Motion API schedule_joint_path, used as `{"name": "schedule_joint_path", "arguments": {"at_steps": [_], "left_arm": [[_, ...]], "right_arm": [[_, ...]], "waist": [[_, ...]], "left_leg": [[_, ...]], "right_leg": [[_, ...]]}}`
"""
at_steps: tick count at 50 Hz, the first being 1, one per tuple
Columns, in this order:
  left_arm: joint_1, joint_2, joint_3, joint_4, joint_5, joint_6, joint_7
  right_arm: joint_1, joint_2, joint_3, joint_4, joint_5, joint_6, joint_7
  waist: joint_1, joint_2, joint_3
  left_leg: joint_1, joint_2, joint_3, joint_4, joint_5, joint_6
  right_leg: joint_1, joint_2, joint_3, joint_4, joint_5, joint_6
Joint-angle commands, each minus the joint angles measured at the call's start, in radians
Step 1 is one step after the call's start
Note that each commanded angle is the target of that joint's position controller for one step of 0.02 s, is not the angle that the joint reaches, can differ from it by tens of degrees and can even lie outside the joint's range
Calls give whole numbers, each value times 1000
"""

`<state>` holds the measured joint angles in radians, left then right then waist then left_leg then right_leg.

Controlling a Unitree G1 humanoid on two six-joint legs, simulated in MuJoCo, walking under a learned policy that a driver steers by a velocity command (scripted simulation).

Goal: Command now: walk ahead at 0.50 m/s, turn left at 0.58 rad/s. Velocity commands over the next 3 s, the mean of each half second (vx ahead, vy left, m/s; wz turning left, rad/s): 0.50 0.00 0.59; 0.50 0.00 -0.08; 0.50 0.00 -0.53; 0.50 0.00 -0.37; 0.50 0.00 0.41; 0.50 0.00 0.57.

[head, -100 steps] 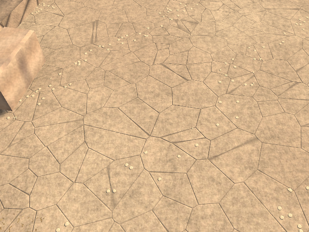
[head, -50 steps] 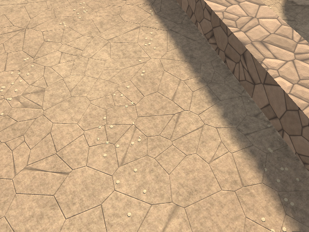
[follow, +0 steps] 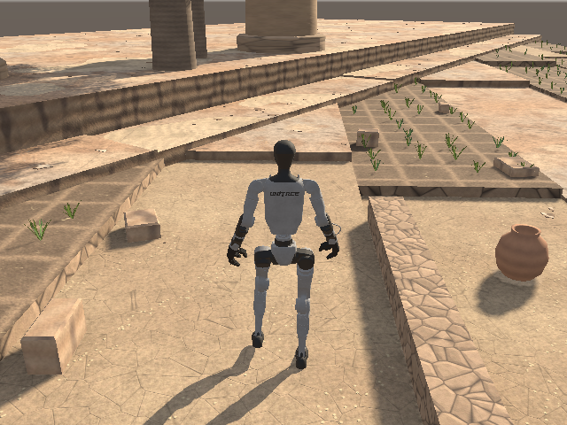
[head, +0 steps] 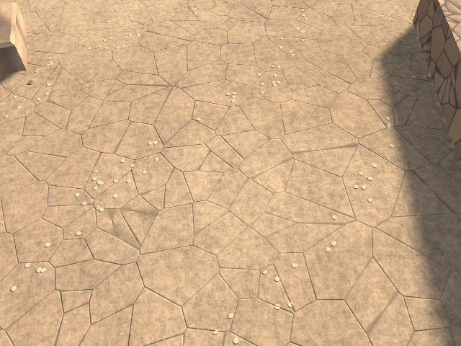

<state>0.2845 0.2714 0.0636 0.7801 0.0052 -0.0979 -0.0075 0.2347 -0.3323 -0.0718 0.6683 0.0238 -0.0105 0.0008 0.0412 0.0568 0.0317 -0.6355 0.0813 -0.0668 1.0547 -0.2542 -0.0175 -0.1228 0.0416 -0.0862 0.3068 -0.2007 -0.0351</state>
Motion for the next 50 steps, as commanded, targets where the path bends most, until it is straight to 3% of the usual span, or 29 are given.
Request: {"name": "schedule_joint_path", "arguments": {"at_steps": [1,4,8,10,11,12,13,14,15,16,17,18,19,20,23,27,30,33,36,37,38,39,40,41,42,43,44,46,50], "left_arm": [[-68,152,36,-55,-1,-16,3],[-45,175,38,-32,-7,-6,7],[10,211,48,5,-27,14,9],[10,239,56,8,-34,27,14],[8,255,61,7,-38,35,19],[-3,258,61,3,-41,42,23],[5,231,49,-5,-32,41,28],[89,101,5,-58,15,26,18],[54,121,-5,-76,7,-10,4],[-60,196,17,-104,-36,-28,-8],[-96,183,9,-119,-42,-40,-8],[-95,173,10,-107,-19,-42,1],[-78,181,16,-100,-3,-34,5],[-63,181,18,-95,2,-23,4],[-73,140,9,-94,14,2,8],[-215,90,-14,-121,8,1,-1],[-286,89,-20,-131,-11,-9,-19],[-330,116,-14,-154,-17,-13,-31],[-295,130,-8,-157,-20,-13,-41],[-233,145,2,-143,-18,-14,-41],[-111,174,21,-106,-14,-13,-37],[42,225,36,-82,-10,-11,-35],[118,313,61,-69,-11,-3,-38],[135,232,41,-63,-37,-1,-44],[79,185,27,-76,-33,3,-39],[34,176,24,-92,-19,10,-34],[5,165,19,-98,-14,15,-30],[-18,145,11,-110,-7,17,-22],[10,179,24,-97,-20,21,1]], "right_arm": [[-23,-16,3,-81,-1,-15,13],[-121,-2,12,-105,-1,-28,33],[-216,-10,11,-155,2,-27,54],[-197,-38,-3,-167,-3,-22,59],[-144,-64,-17,-160,-7,-17,58],[-17,-102,-41,-131,-6,-12,53],[161,-162,-75,-85,-1,-3,36],[192,-282,-97,-79,7,-2,19],[207,-250,-79,-119,3,-19,24],[182,-179,-57,-106,-8,-34,31],[136,-157,-49,-100,-8,-42,31],[68,-132,-41,-105,-8,-44,29],[21,-108,-31,-118,-18,-46,27],[-4,-101,-28,-126,-25,-46,24],[6,-112,-31,-104,-18,-53,8],[56,-117,-30,-61,-12,-48,-11],[110,-123,-27,-19,-11,-54,-9],[150,-127,-27,20,-12,-53,-5],[150,-138,-33,46,-13,-42,-8],[128,-143,-33,45,-14,-38,-11],[116,-131,-27,42,-19,-33,-14],[121,-105,-12,20,-36,-30,-23],[229,-36,9,-4,-36,-47,-18],[190,-67,11,-5,-33,-67,-11],[89,-118,-2,-25,-4,-83,0],[16,-112,2,-39,-5,-95,3],[-22,-104,0,-51,-23,-103,2],[-4,-85,-3,-52,-43,-102,0],[-52,-46,7,-64,-44,-85,-7]], "waist": [[-16,-120,5],[21,-104,24],[37,-106,47],[4,-131,16],[-34,-149,-26],[-112,-138,-95],[-198,-93,-183],[-121,175,-268],[-144,149,-450],[-173,60,-327],[-140,22,-202],[-93,-42,-132],[-54,-26,-99],[-30,-5,-91],[-20,-8,-70],[-77,16,-34],[-121,30,-13],[-137,32,20],[-110,44,23],[-72,43,-15],[-11,18,-104],[48,-57,-239],[6,-308,-342],[33,-293,-338],[43,-208,-199],[37,-115,-119],[17,-73,-55],[-28,-118,-53],[-29,-126,-35]], "left_leg": [[-79,42,-21,-115,141,-7],[-29,23,31,-285,276,11],[-19,-2,80,-402,231,53],[60,-52,128,-426,130,92],[146,-91,157,-429,80,115],[322,-132,173,-473,100,148],[612,-129,111,-507,140,190],[982,139,-375,-535,63,342],[1081,264,-793,-707,-110,451],[1004,231,-661,-749,-113,384],[853,189,-529,-759,-48,349],[709,147,-431,-763,61,319],[602,114,-362,-780,176,305],[534,96,-337,-802,230,306],[421,64,-252,-827,343,316],[381,9,-160,-827,257,256],[411,42,-157,-836,172,238],[551,112,-186,-800,206,234],[665,152,-172,-741,386,205],[674,132,-136,-669,562,187],[658,82,-79,-514,722,162],[522,34,-26,-263,599,125],[123,-136,45,104,65,28],[-47,-148,-58,196,-282,25],[-126,-93,-75,226,-214,35],[-116,-59,-54,185,-146,41],[-107,-34,-39,112,-102,36],[-16,-10,-34,8,-43,16],[-7,-24,0,-172,46,-41]], "right_leg": [[44,-281,136,-160,276,-159],[57,-265,39,-157,314,-133],[164,-303,-17,-116,393,-104],[209,-311,-55,-16,663,-83],[217,-308,-74,86,826,-71],[175,-287,-102,261,896,-50],[0,-252,-114,511,761,-14],[-450,-103,-104,892,-72,49],[-606,0,139,1067,-412,53],[-696,-60,193,1078,-322,36],[-693,-98,175,1000,-231,24],[-638,-133,171,912,-172,30],[-564,-155,175,850,-131,38],[-512,-160,175,826,-108,50],[-475,-145,147,714,-37,98],[-434,-110,133,409,239,116],[-386,-98,123,292,363,97],[-463,-100,129,237,278,45],[-459,-84,109,212,131,-14],[-366,-53,80,193,110,-38],[-193,-21,57,178,142,-68],[70,-133,216,203,211,-127],[410,-336,687,121,26,-298],[474,-362,890,-10,-178,-302],[373,-348,777,-27,-225,-260],[252,-307,674,-38,-153,-235],[150,-274,599,-53,-45,-231],[59,-216,516,-80,120,-223],[-29,-182,424,-101,267,-234]]}}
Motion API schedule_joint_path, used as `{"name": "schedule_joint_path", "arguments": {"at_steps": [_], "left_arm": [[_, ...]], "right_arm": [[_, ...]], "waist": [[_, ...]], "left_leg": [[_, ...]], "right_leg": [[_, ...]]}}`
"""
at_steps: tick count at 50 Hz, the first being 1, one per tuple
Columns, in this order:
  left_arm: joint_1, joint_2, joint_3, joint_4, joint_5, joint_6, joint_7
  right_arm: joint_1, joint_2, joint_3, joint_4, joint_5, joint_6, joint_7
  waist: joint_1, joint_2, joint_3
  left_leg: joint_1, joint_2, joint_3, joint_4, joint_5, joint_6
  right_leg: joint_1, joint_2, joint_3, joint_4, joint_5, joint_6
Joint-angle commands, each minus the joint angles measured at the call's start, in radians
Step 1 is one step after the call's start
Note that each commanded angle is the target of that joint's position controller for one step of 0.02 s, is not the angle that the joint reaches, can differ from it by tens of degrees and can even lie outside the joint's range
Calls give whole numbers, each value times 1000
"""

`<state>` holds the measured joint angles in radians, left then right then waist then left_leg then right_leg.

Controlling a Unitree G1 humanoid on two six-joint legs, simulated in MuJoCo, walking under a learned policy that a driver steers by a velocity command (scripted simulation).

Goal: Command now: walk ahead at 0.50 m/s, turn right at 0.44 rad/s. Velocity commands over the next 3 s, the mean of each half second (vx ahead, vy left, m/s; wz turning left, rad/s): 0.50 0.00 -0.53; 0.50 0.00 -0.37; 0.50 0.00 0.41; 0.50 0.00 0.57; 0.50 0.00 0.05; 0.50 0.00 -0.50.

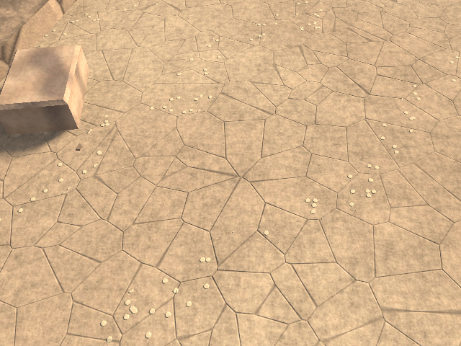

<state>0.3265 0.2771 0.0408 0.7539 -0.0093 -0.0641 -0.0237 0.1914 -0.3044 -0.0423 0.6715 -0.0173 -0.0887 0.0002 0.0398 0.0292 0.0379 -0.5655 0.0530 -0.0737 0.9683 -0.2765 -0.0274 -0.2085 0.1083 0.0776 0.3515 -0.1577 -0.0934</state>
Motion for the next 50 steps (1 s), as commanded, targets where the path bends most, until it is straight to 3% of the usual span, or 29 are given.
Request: {"name": "schedule_joint_path", "arguments": {"at_steps": [1,5,9,11,12,13,14,15,16,17,18,19,21,24,27,31,35,37,38,39,40,41,42,43,44,45,46,48,50], "left_arm": [[-20,180,50,-64,-8,-10,24],[45,184,54,-35,-17,8,41],[84,177,56,-19,-23,25,49],[64,181,62,-23,-20,32,51],[44,169,59,-30,-18,34,49],[30,132,46,-45,-11,32,44],[53,72,25,-66,14,29,43],[198,37,11,-92,-22,20,40],[168,145,31,-58,-33,22,44],[56,186,45,-71,-26,26,42],[8,171,45,-79,-18,30,42],[-24,158,48,-92,-9,29,39],[-16,117,45,-101,-20,37,28],[-67,80,36,-134,-14,46,22],[-118,71,29,-152,-14,40,9],[-248,53,18,-189,-13,25,-16],[-317,73,25,-238,-15,28,-36],[-256,112,46,-238,-8,36,-36],[-140,148,68,-213,-8,41,-32],[25,193,96,-168,-9,47,-16],[105,297,114,-151,-9,48,4],[122,272,97,-168,-14,36,1],[97,204,75,-159,0,25,-6],[40,187,67,-152,4,16,-5],[-25,154,55,-144,6,9,-5],[-70,120,44,-144,13,1,-5],[-92,111,42,-142,19,-7,-5],[-105,109,44,-120,20,-29,-6],[-94,118,49,-93,29,-42,0]], "right_arm": [[-48,-64,-18,-75,-2,-8,-7],[-188,-41,-9,-98,10,-22,6],[-245,-71,-21,-112,24,-37,19],[-199,-97,-34,-100,27,-43,18],[-121,-116,-46,-80,25,-47,13],[-5,-148,-61,-61,12,-50,5],[153,-206,-75,-47,6,-44,-4],[187,-248,-85,-10,5,-28,6],[142,-142,-65,-32,22,-25,9],[101,-93,-51,-36,23,-21,5],[61,-85,-45,-33,14,-18,6],[39,-68,-40,-21,10,-16,7],[26,-58,-38,-4,5,-23,6],[29,-87,-49,26,15,-32,6],[28,-116,-57,47,12,-27,4],[68,-148,-62,80,22,-12,-2],[110,-185,-73,112,42,11,-4],[105,-217,-82,111,49,25,-12],[95,-224,-83,108,52,32,-16],[116,-193,-68,112,47,31,-19],[206,-74,-22,78,2,17,-6],[225,-67,-6,88,12,-11,11],[103,-163,-36,73,63,-23,20],[35,-152,-30,47,77,-29,21],[22,-137,-28,57,60,-25,14],[45,-137,-33,71,48,-13,11],[85,-126,-33,90,47,2,12],[122,-93,-30,114,46,29,8],[78,-77,-29,104,46,41,1]], "waist": [[-16,-96,-34],[33,-110,-28],[35,-122,-24],[0,-150,-29],[-44,-151,-63],[-103,-125,-166],[-149,13,-323],[-69,351,-387],[-92,191,-275],[-116,93,-149],[-98,25,-82],[-84,26,-36],[-58,78,-24],[-54,59,-4],[-64,34,-2],[-111,15,23],[-109,27,35],[-55,64,-25],[16,59,-90],[99,18,-175],[59,-228,-292],[57,-239,-479],[100,-121,-363],[75,-107,-223],[32,-60,-142],[-6,-83,-102],[-34,-106,-93],[-57,-93,-73],[-49,-80,-28]], "left_leg": [[-64,-3,7,-155,134,-39],[49,-57,14,-382,345,-47],[94,-77,-22,-490,313,-23],[158,-72,-25,-516,238,8],[274,-70,-7,-558,244,36],[484,1,-49,-546,238,83],[753,179,-240,-521,177,142],[966,370,-690,-618,-51,292],[875,352,-685,-658,-226,262],[749,301,-509,-672,-172,220],[636,258,-391,-695,-33,203],[563,225,-309,-718,67,201],[483,187,-189,-766,152,196],[461,198,-89,-815,245,226],[486,188,20,-824,347,222],[514,175,139,-818,393,190],[630,215,193,-746,554,159],[660,215,232,-595,885,136],[631,197,258,-432,980,117],[474,168,267,-214,881,89],[57,60,266,159,147,37],[-112,-63,66,375,-329,23],[-196,-6,-4,418,-262,39],[-207,34,13,362,-182,53],[-168,77,19,285,-110,49],[-103,103,10,230,-58,42],[-38,113,3,215,-17,35],[-12,108,2,184,35,14],[-72,98,-25,114,121,-2]], "right_leg": [[37,-234,240,-145,227,-162],[-12,-194,219,-117,185,-113],[78,-229,320,-41,129,-93],[109,-247,362,15,174,-77],[95,-221,351,80,232,-57],[38,-172,306,244,239,-28],[-103,-88,203,525,-18,8],[-444,2,112,792,-459,54],[-537,-91,130,895,-403,68],[-550,-119,100,906,-306,76],[-520,-151,74,888,-237,87],[-509,-175,69,847,-194,93],[-454,-207,46,810,-156,97],[-497,-228,27,734,-99,114],[-505,-232,13,590,45,118],[-447,-206,-56,382,195,94],[-427,-171,-108,287,93,44],[-298,-104,-165,277,-13,0],[-141,-63,-184,242,-10,-31],[148,-56,-136,188,51,-72],[559,-331,293,189,47,-202],[666,-501,730,11,-113,-325],[574,-475,593,-26,-123,-258],[414,-438,435,-37,-54,-216],[270,-394,315,-54,34,-180],[167,-358,228,-84,112,-161],[98,-341,179,-122,130,-153],[39,-333,93,-177,192,-156],[33,-325,12,-208,234,-142]]}}
Over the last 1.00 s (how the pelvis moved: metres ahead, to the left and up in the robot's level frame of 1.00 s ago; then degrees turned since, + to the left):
0.57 0.09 0.00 12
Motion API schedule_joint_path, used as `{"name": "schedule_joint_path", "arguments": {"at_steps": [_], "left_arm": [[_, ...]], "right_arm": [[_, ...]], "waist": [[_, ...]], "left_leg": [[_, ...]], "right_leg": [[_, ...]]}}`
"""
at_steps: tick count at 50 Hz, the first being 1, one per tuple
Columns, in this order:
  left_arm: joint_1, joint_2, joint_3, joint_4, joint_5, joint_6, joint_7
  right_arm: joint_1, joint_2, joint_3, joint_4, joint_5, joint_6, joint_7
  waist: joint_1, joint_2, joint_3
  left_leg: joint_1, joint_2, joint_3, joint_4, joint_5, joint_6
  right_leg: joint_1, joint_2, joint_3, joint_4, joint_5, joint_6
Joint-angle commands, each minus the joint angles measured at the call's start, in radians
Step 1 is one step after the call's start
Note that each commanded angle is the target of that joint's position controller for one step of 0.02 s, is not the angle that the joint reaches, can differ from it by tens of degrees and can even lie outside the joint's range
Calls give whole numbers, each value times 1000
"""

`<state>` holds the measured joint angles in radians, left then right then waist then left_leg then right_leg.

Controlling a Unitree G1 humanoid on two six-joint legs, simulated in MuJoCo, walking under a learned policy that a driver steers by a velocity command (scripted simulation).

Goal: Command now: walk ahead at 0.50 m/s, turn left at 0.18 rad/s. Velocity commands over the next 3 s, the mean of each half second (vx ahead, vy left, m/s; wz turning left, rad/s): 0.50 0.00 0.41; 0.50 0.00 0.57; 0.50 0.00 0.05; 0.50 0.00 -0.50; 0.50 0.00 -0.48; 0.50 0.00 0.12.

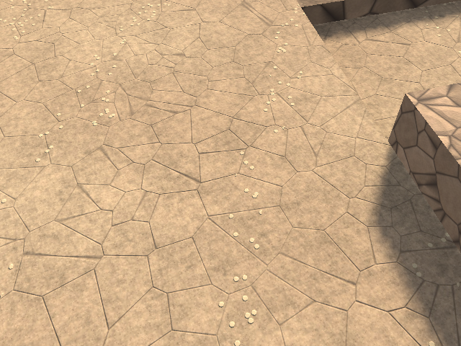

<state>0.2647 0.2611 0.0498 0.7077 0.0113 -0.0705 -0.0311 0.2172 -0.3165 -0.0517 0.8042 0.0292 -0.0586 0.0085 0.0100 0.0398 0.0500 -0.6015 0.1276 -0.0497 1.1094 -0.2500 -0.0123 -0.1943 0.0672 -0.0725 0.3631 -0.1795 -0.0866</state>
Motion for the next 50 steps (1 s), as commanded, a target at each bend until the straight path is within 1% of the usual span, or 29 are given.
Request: {"name": "schedule_joint_path", "arguments": {"at_steps": [1,6,11,14,15,16,17,18,19,20,21,22,23,26,28,31,33,36,38,39,40,41,42,43,44,45,46,48,50], "left_arm": [[-23,132,40,-34,11,-37,12],[-6,148,41,4,4,-35,29],[65,172,54,63,-15,-1,39],[40,210,65,62,-21,26,56],[29,221,67,58,-20,35,63],[11,222,64,53,-23,41,70],[20,200,52,38,-14,33,75],[139,46,3,-5,16,4,50],[43,119,10,-8,-16,-39,31],[-58,167,22,-44,-54,-63,19],[-87,157,17,-54,-46,-77,22],[-98,159,22,-49,-19,-79,29],[-80,166,29,-47,-7,-69,30],[-49,132,24,-46,4,-36,31],[-117,103,12,-68,7,-27,34],[-231,78,0,-91,0,-32,28],[-280,92,4,-106,-13,-38,21],[-284,134,21,-111,-20,-50,12],[-211,156,36,-94,-21,-59,12],[-123,178,50,-73,-14,-64,18],[13,226,65,-62,4,-68,26],[107,314,85,-33,18,-55,26],[111,248,75,-26,-10,-49,19],[63,173,56,-42,-13,-44,24],[14,149,45,-45,-5,-37,26],[-16,128,37,-38,0,-33,27],[-31,111,30,-31,5,-33,29],[-31,106,31,-14,-2,-40,30],[-10,129,38,12,-7,-47,26]], "right_arm": [[28,-60,-20,-35,-2,11,-8],[-90,-22,-7,-66,-8,-5,16],[-199,-11,3,-135,-10,-8,49],[-156,-45,-15,-159,-10,-2,63],[-79,-74,-31,-149,-10,3,62],[61,-120,-57,-120,-8,5,53],[218,-197,-88,-92,-6,13,33],[214,-286,-104,-95,2,9,26],[239,-204,-80,-115,-4,0,25],[202,-159,-68,-115,-13,-8,22],[139,-139,-62,-126,-10,-11,21],[75,-109,-53,-138,-9,-11,19],[42,-89,-44,-156,-22,-11,14],[21,-107,-48,-166,-19,-11,2],[37,-138,-57,-159,-15,-8,-11],[77,-147,-61,-144,-8,6,-23],[117,-150,-62,-128,-5,13,-25],[134,-136,-61,-121,0,20,-29],[109,-129,-61,-128,-5,24,-29],[102,-100,-52,-136,-9,23,-27],[107,-41,-29,-152,-21,20,-22],[250,30,-7,-180,-2,10,-21],[262,-65,-19,-163,16,8,-23],[155,-133,-38,-166,11,13,-24],[85,-138,-42,-180,-3,18,-26],[47,-126,-44,-193,-14,19,-23],[44,-108,-46,-198,-10,21,-17],[57,-65,-40,-201,1,32,-9],[27,-31,-29,-217,-7,36,-8]], "waist": [[-12,-89,-25],[35,-83,16],[74,-68,54],[20,-120,-15],[-26,-137,-69],[-108,-122,-145],[-180,-32,-242],[-59,227,-331],[-134,116,-437],[-148,69,-295],[-106,-19,-201],[-66,-54,-131],[-31,-31,-113],[7,-15,-79],[-9,-5,-51],[-61,31,-50],[-84,42,-56],[-70,63,-61],[-20,88,-70],[26,81,-118],[84,-5,-245],[30,-311,-370],[45,-314,-343],[76,-201,-210],[69,-134,-133],[54,-119,-78],[32,-138,-55],[17,-160,-46],[16,-132,-30]], "left_leg": [[-66,15,-61,-77,147,-22],[-49,-22,-4,-369,393,-8],[-137,-45,49,-495,288,42],[-20,-120,134,-498,126,96],[86,-159,158,-490,81,119],[293,-196,157,-540,117,155],[598,-110,-18,-581,143,213],[959,153,-579,-641,2,418],[1038,197,-782,-774,-92,446],[948,170,-630,-803,-36,388],[802,129,-516,-805,55,353],[665,91,-427,-817,177,331],[572,67,-376,-838,273,329],[423,32,-289,-879,392,331],[349,-9,-224,-889,396,306],[301,-68,-179,-863,290,244],[323,-53,-222,-843,220,227],[419,-10,-323,-759,149,204],[438,-4,-363,-685,167,181],[417,-46,-339,-591,206,153],[324,-105,-267,-339,112,117],[-15,-252,-128,-1,-315,46],[-173,-173,-134,160,-335,32],[-207,-132,-130,204,-237,25],[-182,-100,-94,191,-162,21],[-159,-74,-91,148,-114,18],[-118,-49,-88,113,-82,20],[-83,-32,-63,65,-61,18],[-95,-30,-60,-14,-36,10]], "right_leg": [[33,-277,127,-226,269,-138],[88,-260,-10,-259,266,-83],[299,-331,-51,-188,409,-74],[360,-340,-90,-18,845,-40],[352,-331,-103,103,980,-25],[275,-301,-125,297,980,3],[55,-255,-124,584,706,44],[-420,-30,-45,948,-309,115],[-545,-10,176,1059,-408,99],[-617,-68,193,1031,-319,74],[-596,-112,183,938,-237,63],[-545,-140,171,845,-200,72],[-473,-157,175,808,-171,82],[-410,-162,142,673,-136,134],[-390,-144,117,524,-24,163],[-296,-90,104,285,211,173],[-261,-65,115,210,264,171],[-245,-67,159,138,201,140],[-159,-69,150,105,137,100],[-24,-82,145,79,132,70],[208,-229,281,90,63,9],[533,-464,731,13,-119,-160],[528,-508,915,-53,-394,-184],[414,-455,758,-75,-410,-135],[296,-408,603,-79,-274,-99],[202,-367,499,-97,-145,-88],[143,-334,413,-119,-60,-76],[97,-313,312,-161,21,-81],[79,-320,263,-194,91,-108]]}}
Over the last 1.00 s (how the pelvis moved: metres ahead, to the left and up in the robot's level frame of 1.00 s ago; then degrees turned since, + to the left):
0.51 -0.13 0.00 -28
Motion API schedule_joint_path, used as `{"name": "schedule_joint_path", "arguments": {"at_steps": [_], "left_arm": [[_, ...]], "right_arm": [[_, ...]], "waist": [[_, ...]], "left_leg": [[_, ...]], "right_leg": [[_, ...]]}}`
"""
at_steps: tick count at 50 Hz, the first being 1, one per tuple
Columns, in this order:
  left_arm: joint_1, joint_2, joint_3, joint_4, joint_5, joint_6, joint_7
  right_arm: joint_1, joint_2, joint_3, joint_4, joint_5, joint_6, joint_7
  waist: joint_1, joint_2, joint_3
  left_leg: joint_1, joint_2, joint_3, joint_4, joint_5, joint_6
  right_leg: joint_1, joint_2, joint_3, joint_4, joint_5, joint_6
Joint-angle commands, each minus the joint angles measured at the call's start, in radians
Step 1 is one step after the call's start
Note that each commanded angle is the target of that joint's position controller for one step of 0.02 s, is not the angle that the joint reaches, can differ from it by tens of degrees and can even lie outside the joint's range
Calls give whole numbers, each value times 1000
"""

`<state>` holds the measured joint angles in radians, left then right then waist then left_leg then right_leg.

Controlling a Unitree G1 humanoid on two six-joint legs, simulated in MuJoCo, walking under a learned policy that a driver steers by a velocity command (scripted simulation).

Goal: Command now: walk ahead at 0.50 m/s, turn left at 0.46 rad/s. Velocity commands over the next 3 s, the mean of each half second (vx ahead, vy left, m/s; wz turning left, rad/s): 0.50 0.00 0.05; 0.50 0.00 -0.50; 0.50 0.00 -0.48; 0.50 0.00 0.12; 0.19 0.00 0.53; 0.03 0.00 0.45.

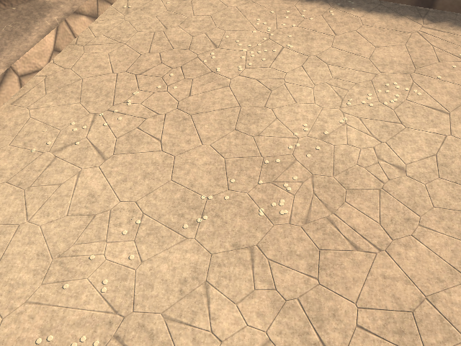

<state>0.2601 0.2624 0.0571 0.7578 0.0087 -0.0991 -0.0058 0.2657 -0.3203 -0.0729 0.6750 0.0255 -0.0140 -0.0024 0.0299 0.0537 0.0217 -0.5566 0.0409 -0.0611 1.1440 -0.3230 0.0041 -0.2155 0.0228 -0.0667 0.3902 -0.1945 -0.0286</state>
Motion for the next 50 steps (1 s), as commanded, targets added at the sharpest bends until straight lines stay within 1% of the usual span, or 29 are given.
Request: {"name": "schedule_joint_path", "arguments": {"at_steps": [1,7,11,13,14,15,16,17,18,19,20,22,24,26,31,35,36,38,39,40,41,42,43,44,45,46,47,48,50], "left_arm": [[3,141,35,-26,-4,-20,-1],[43,186,40,31,-26,-2,-3],[115,210,43,84,-42,21,-4],[107,231,45,98,-48,35,-1],[95,228,40,101,-51,39,2],[90,195,25,90,-37,33,4],[153,80,-13,49,-13,19,-2],[166,101,-12,67,-28,2,-3],[98,181,17,49,-58,0,-6],[45,174,17,34,-60,1,-6],[23,159,19,35,-47,8,-1],[71,126,22,56,-41,39,4],[74,87,18,56,-41,61,6],[28,82,20,36,-37,69,8],[-125,52,3,-15,-27,60,-23],[-229,62,0,-73,-27,62,-46],[-241,68,2,-86,-27,63,-51],[-218,92,15,-100,-26,67,-57],[-158,116,29,-94,-28,70,-57],[-28,153,53,-65,-32,72,-52],[139,226,91,-20,-34,79,-36],[168,350,118,-14,-44,82,-17],[168,328,100,-58,-33,62,-26],[146,250,78,-52,-26,46,-33],[104,220,69,-52,-29,36,-32],[32,185,59,-63,-30,34,-28],[-17,150,47,-80,-22,34,-24],[-38,141,42,-95,-13,34,-19],[-30,156,47,-98,-18,30,-9]], "right_arm": [[-39,-16,-2,-93,-7,-10,3],[-205,10,21,-119,-10,-39,33],[-296,-10,18,-155,-5,-47,46],[-228,-46,-1,-143,-11,-54,45],[-93,-84,-23,-101,-16,-55,39],[69,-143,-49,-58,-24,-52,26],[187,-248,-70,-45,-49,-44,9],[197,-199,-55,-45,-43,-42,9],[141,-139,-34,-36,-35,-45,12],[81,-101,-22,-30,-26,-50,14],[21,-66,-13,-23,-26,-56,19],[-51,-28,-7,-14,-34,-78,24],[-68,-31,-14,8,-40,-96,21],[-62,-44,-21,32,-47,-103,12],[-24,-92,-35,72,-38,-94,-8],[31,-123,-49,112,-16,-71,-14],[37,-131,-52,119,-10,-63,-14],[25,-158,-60,121,-3,-47,-18],[15,-172,-63,118,0,-38,-21],[-4,-174,-61,113,5,-28,-23],[9,-152,-50,106,-2,-30,-27],[81,-20,-10,56,-46,-47,-20],[56,-25,5,40,-28,-88,-9],[-63,-98,-15,13,15,-113,3],[-97,-91,-10,3,17,-128,3],[-96,-89,-13,18,-9,-133,-5],[-84,-101,-22,27,-26,-125,-10],[-72,-101,-25,29,-30,-112,-7],[-65,-72,-21,27,-39,-91,-7]], "waist": [[-4,-133,1],[41,-111,30],[50,-130,54],[-15,-149,12],[-93,-139,-67],[-167,-118,-182],[-162,104,-351],[-165,162,-449],[-159,99,-282],[-128,84,-170],[-94,55,-102],[-33,84,-52],[-10,52,-24],[-10,26,5],[-58,-8,50],[-90,-21,85],[-88,-18,85],[-57,8,46],[-19,24,-2],[59,14,-72],[134,-34,-163],[53,-304,-220],[62,-254,-393],[98,-157,-289],[69,-127,-182],[23,-72,-117],[-13,-85,-88],[-35,-104,-83],[-46,-98,-76]], "left_leg": [[-151,56,-51,-99,63,-10],[-66,37,36,-454,312,-2],[-35,14,64,-567,239,34],[110,-28,89,-632,193,65],[312,-55,110,-680,239,91],[597,16,39,-639,276,124],[982,308,-372,-652,187,251],[972,399,-633,-784,116,308],[847,357,-484,-807,78,263],[715,309,-339,-834,98,230],[597,265,-248,-877,124,208],[443,219,-119,-956,199,187],[391,221,-38,-1001,290,197],[397,220,32,-1018,344,195],[444,209,179,-1038,370,167],[579,252,222,-998,405,149],[614,261,232,-970,453,141],[656,262,260,-859,739,119],[661,254,274,-751,907,105],[620,223,301,-566,987,79],[452,178,311,-307,839,35],[17,17,289,73,44,-41],[-154,-97,25,243,-300,-42],[-257,-37,-37,256,-218,-16],[-261,7,-27,183,-128,6],[-203,47,-25,94,-60,6],[-126,72,-28,27,-14,2],[-72,78,-29,-4,14,-7],[-40,70,-9,-81,49,-37]], "right_leg": [[108,-282,237,-232,144,-178],[131,-246,76,-246,246,-155],[228,-295,92,-204,328,-140],[245,-291,90,-95,548,-119],[203,-253,56,53,657,-94],[42,-206,32,265,538,-56],[-342,-65,-5,663,37,18],[-451,-12,155,847,-394,24],[-533,-65,185,907,-348,19],[-543,-110,155,876,-265,15],[-515,-139,145,826,-193,19],[-401,-170,156,781,-93,30],[-394,-171,160,762,-42,44],[-445,-170,177,694,33,54],[-436,-149,113,399,251,39],[-474,-138,71,282,197,-3],[-474,-129,55,266,155,-17],[-393,-77,-2,256,56,-54],[-301,-35,-36,261,5,-76],[-124,16,-61,216,21,-108],[161,25,5,176,62,-149],[480,-229,502,110,-29,-304],[612,-360,934,-72,-183,-418],[563,-341,818,-116,-158,-351],[431,-300,676,-109,-89,-312],[288,-255,565,-105,13,-276],[181,-220,488,-120,114,-258],[118,-202,459,-142,168,-257],[50,-182,402,-161,273,-266]]}}
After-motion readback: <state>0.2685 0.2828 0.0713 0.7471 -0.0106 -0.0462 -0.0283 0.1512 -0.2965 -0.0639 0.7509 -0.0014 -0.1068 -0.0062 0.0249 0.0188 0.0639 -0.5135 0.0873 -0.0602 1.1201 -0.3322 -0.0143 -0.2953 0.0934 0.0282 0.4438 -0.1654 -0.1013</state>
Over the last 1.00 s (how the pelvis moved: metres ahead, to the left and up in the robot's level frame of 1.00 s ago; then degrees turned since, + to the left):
0.58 0.12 0.00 34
